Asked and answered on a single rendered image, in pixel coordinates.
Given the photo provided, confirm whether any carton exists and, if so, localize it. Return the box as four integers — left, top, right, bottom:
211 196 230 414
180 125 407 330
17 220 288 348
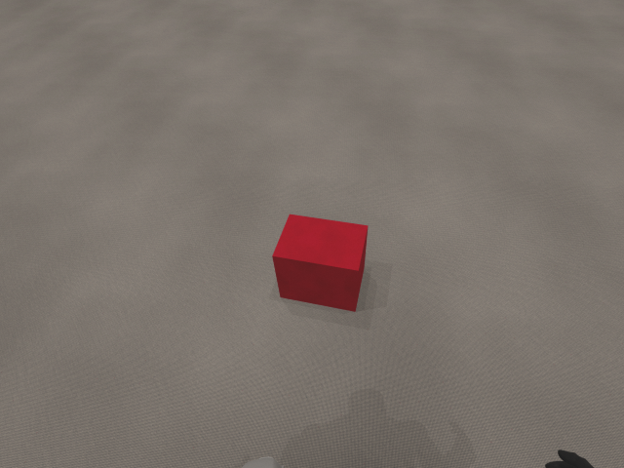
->
272 214 368 312

